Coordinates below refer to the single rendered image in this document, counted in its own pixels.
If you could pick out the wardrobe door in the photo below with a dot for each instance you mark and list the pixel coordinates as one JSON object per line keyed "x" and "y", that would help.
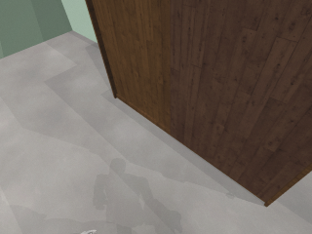
{"x": 241, "y": 87}
{"x": 136, "y": 35}

